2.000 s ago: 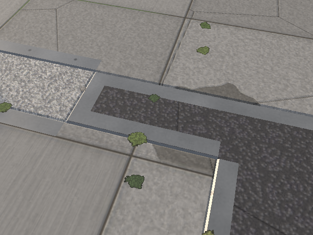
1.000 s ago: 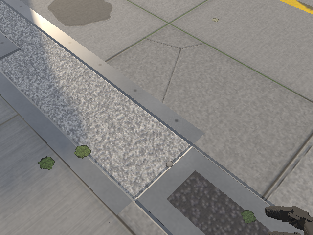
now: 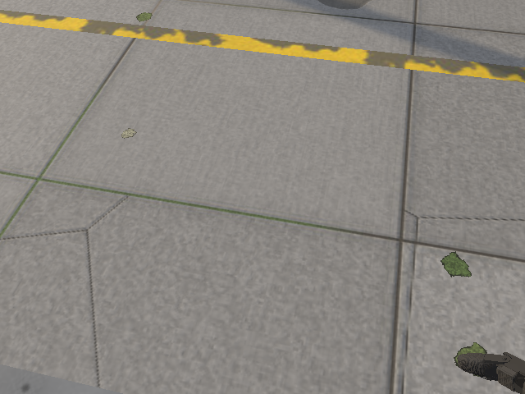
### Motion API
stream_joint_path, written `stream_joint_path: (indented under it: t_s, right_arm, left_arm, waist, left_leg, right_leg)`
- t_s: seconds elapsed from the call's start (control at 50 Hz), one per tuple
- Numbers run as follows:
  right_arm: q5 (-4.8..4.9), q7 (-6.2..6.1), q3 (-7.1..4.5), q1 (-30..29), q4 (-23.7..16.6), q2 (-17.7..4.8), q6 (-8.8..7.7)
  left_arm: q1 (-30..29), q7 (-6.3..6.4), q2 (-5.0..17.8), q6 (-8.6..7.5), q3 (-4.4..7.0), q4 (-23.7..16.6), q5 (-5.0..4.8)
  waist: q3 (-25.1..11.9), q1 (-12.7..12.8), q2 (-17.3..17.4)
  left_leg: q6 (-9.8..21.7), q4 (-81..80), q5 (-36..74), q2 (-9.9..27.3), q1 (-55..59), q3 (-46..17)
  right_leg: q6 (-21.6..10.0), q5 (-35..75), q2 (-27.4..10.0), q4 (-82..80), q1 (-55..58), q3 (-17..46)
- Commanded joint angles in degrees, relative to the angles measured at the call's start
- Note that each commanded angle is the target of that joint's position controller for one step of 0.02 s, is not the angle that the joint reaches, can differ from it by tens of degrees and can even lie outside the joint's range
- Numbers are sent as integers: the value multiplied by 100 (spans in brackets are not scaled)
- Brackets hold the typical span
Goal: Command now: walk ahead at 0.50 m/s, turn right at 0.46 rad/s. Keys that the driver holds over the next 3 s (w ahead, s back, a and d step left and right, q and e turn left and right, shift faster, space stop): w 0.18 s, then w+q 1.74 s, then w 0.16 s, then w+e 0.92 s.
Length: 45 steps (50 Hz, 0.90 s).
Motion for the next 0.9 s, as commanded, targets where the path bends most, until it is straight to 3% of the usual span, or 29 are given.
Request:
stream_joint_path:
  t_s: [0.02, 0.04, 0.06, 0.08, 0.1, 0.12, 0.14, 0.18, 0.24, 0.3, 0.36, 0.4, 0.44, 0.46, 0.48, 0.5, 0.52, 0.54, 0.56, 0.58, 0.6, 0.66, 0.76, 0.82, 0.9]
  right_arm:
    - [-115, -47, -395, 1111, -116, -1030, -170]
    - [-213, -64, -512, 1821, -2, -1509, -143]
    - [-57, 10, -541, 2217, 270, -1442, -69]
    - [32, 9, -409, 1932, 171, -969, -53]
    - [-4, -7, -335, 1597, 118, -774, -4]
    - [-61, -6, -280, 1363, 114, -662, 25]
    - [-92, -18, -231, 1220, 139, -546, 28]
    - [-75, -26, -194, 1179, 203, -457, 10]
    - [33, -48, -251, 1356, 329, -731, 24]
    - [92, -96, -307, 1516, 426, -925, 107]
    - [140, -112, -322, 1880, 565, -991, 181]
    - [165, -133, -325, 2005, 618, -996, 238]
    - [166, -164, -340, 1960, 627, -1034, 293]
    - [142, -172, -311, 1961, 623, -945, 307]
    - [92, -163, -231, 1899, 564, -712, 289]
    - [-77, -170, -82, 1899, 376, -263, 258]
    - [138, -176, -43, 2530, 213, -147, 172]
    - [236, -198, -190, 2273, 343, -726, 187]
    - [227, -182, -251, 1847, 272, -866, 213]
    - [186, -185, -253, 1730, 293, -763, 256]
    - [136, -172, -267, 1616, 254, -685, 299]
    - [142, -118, -232, 1526, 142, -382, 436]
    - [103, -1, -160, 914, -140, -239, 457]
    - [93, 108, -118, 332, -352, -218, 439]
    - [94, 205, -161, -89, -642, -372, 471]
  left_arm:
    - [-170, -2, 346, -72, 38, -367, 75]
    - [542, 0, 4, -123, -72, -417, 29]
    - [804, 5, 187, -166, -87, -401, -85]
    - [310, 6, 690, -166, 28, -377, -114]
    - [-278, 7, 777, -152, 49, -494, -49]
    - [-603, 0, 710, -165, 40, -589, 44]
    - [-664, -25, 620, -178, 48, -616, 79]
    - [-510, -71, 406, -176, 9, -566, 51]
    - [-928, -75, 189, -230, -89, -733, 147]
    - [-1486, -125, 54, -318, -170, -826, 131]
    - [-1928, -184, 150, -375, -150, -905, 62]
    - [-2083, -216, 264, -425, -108, -974, 31]
    - [-1844, -215, 408, -472, -33, -920, 22]
    - [-1436, -182, 534, -480, 44, -790, 43]
    - [-777, -124, 776, -491, 150, -679, 118]
    - [213, -55, 1215, -449, 257, -571, 190]
    - [350, -112, 1417, -366, 299, -439, 217]
    - [138, -133, 875, -366, 178, -461, 149]
    - [-128, -131, 597, -373, 90, -464, 112]
    - [-463, -148, 448, -382, 29, -466, 143]
    - [-700, -162, 307, -389, -2, -426, 165]
    - [-909, -139, 328, -477, 43, -288, 187]
    - [-826, -64, 632, -474, 157, -46, 179]
    - [-640, -30, 810, -421, 209, 87, 118]
    - [-429, -26, 1025, -297, 290, 269, -9]
  waist:
    - [-940, -864, -664]
    - [-1783, -773, 605]
    - [-1873, -794, 1723]
    - [-1058, -933, 900]
    - [-500, -934, 431]
    - [-141, -843, 208]
    - [-5, -691, 280]
    - [-42, -530, 484]
    - [25, -577, 365]
    - [59, -738, 285]
    - [64, -896, 302]
    - [75, -870, 343]
    - [-10, -619, 399]
    - [-204, -401, 368]
    - [-654, -54, 223]
    - [-1554, 291, -752]
    - [-1926, -41, -2353]
    - [-1249, 56, -1438]
    - [-656, 46, -1092]
    - [-403, -130, -777]
    - [-148, -254, -785]
    - [37, -468, -804]
    - [170, -380, -527]
    - [323, -179, -449]
    - [424, -151, -479]
  left_leg:
    - [559, -93, -264, 561, 2362, -320]
    - [1389, -200, -937, 1764, 4367, -2325]
    - [1838, -984, -2653, 2334, 4795, -4311]
    - [1620, -1188, -3445, 2126, 4203, -3922]
    - [1410, -1195, -2999, 1883, 3495, -3051]
    - [1368, -1304, -2329, 1641, 2843, -2452]
    - [1335, -1415, -1794, 1449, 2447, -2039]
    - [1327, -1607, -1111, 1201, 2107, -1500]
    - [1528, -1797, -301, 1150, 1954, -1167]
    - [1423, -1772, -20, 956, 1751, -753]
    - [1353, -1616, -52, 989, 1763, -789]
    - [1260, -1418, -275, 1094, 1922, -1026]
    - [1102, -1079, -347, 1116, 1937, -1174]
    - [977, -683, -112, 941, 1797, -1096]
    - [774, 283, -101, 602, 1376, -859]
    - [497, 2165, -1689, 119, 381, -318]
    - [335, 3602, -3402, -238, -1233, -80]
    - [294, 4269, -3048, 107, -1709, -360]
    - [303, 4348, -2522, 260, -1823, -302]
    - [255, 4263, -2107, 431, -1593, -231]
    - [220, 4057, -1842, 551, -1491, -224]
    - [120, 3790, -1395, 708, -1165, -146]
    - [66, 2385, -204, 708, -1170, -4]
    - [184, 1555, 237, 615, -943, 283]
    - [483, 1012, -324, 455, -847, 567]
  right_leg:
    - [-411, 1996, -948, 1167, -691, 698]
    - [23, 585, -190, 3086, -2296, -26]
    - [178, -1084, -123, 4277, -3606, -223]
    - [177, -684, -422, 4731, -4036, -28]
    - [170, -242, -624, 4727, -4041, -265]
    - [157, 63, -772, 4449, -3917, -374]
    - [145, 309, -957, 4107, -3699, -400]
    - [167, 497, -1096, 3663, -3298, -588]
    - [302, 872, -1153, 2621, -3268, -845]
    - [424, 1764, -988, 1319, -2753, -960]
    - [519, 2265, -769, 652, -2285, -992]
    - [457, 2182, -724, 309, -2068, -910]
    - [320, 2049, -700, -52, -1462, -925]
    - [200, 1951, -679, -214, -766, -990]
    - [-24, 1892, -1076, -174, 310, -691]
    - [-362, 1937, -2296, -49, 1810, 489]
    - [-1119, 470, -3191, -751, 2576, 2747]
    - [-1024, -360, -2957, -1001, 2052, 2597]
    - [-840, -108, -2727, -1075, 1462, 1721]
    - [-744, 494, -2467, -1225, 907, 1138]
    - [-732, 985, -2290, -1387, 499, 682]
    - [-750, 2017, -2154, -1758, -91, -232]
    - [-734, 2704, -2087, -1922, -33, -1266]
    - [-615, 2699, -2115, -1928, 98, -1697]
    - [-417, 3328, -2312, -1536, 746, -2011]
